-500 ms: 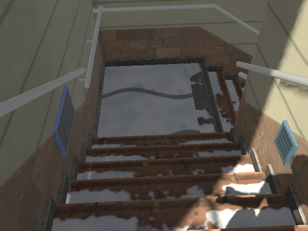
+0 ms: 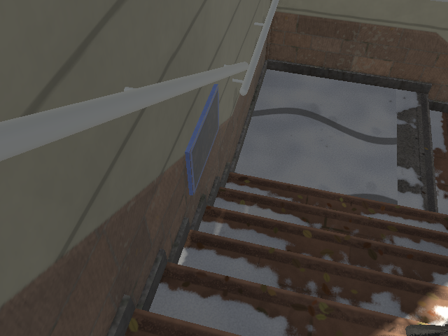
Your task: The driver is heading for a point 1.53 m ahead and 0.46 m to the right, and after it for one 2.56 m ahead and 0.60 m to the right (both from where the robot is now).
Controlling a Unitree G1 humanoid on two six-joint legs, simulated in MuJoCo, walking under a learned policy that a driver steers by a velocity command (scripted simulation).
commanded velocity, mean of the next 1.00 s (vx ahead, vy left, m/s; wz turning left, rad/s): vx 0.11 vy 0.00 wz -0.48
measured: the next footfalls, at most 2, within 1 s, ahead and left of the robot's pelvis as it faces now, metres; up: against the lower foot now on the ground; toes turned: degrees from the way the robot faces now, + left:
right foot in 0.76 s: +0.10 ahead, -0.05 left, +0.00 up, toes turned -24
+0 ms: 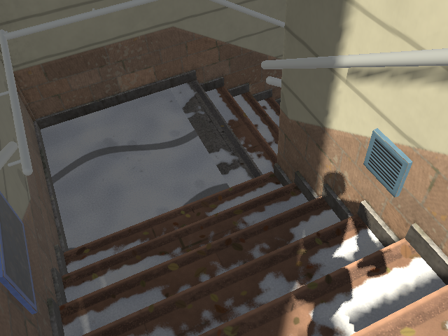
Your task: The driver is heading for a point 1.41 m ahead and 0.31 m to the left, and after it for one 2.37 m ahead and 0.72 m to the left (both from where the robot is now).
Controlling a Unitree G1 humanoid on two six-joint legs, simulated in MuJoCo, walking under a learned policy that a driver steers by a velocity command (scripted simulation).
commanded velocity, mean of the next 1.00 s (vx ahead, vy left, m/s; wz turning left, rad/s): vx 0.48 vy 0.00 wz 0.30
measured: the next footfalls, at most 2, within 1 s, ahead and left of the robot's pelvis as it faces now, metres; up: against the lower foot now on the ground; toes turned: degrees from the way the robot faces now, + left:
left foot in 0.26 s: +0.20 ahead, +0.17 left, -0.18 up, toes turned +0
right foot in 0.70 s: +0.57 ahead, +0.06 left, -0.35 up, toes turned +25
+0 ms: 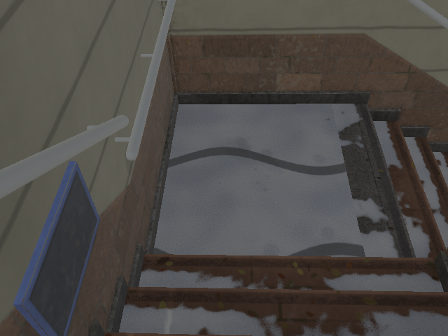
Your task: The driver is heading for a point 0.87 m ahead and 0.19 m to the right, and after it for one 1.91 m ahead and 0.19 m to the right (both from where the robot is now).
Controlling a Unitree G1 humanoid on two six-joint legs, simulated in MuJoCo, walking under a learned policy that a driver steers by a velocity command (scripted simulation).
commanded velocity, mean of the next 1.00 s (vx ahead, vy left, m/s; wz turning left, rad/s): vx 0.50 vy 0.00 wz -0.45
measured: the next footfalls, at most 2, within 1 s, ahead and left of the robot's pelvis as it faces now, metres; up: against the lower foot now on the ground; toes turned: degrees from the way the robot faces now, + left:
left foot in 0.26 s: +0.27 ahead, +0.17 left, -0.18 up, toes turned -11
right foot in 0.86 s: +0.54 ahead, -0.15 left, -0.35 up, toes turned -24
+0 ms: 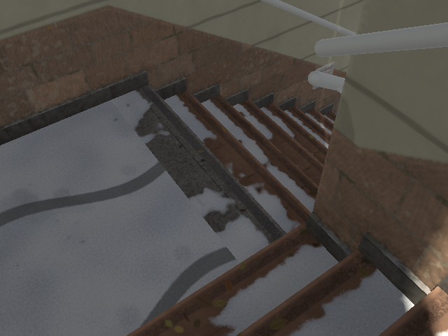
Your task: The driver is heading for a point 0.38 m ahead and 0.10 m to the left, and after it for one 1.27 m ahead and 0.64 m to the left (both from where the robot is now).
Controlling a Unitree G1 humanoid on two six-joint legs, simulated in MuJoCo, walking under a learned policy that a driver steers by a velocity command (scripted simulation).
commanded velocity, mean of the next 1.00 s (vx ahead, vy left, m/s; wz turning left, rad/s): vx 0.50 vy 0.00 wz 0.38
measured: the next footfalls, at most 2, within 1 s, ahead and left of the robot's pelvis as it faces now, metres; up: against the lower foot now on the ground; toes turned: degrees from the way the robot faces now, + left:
left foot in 0.44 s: +0.34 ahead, +0.16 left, -0.18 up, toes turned +4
right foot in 0.92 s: +0.73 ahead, +0.02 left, -0.35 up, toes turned +33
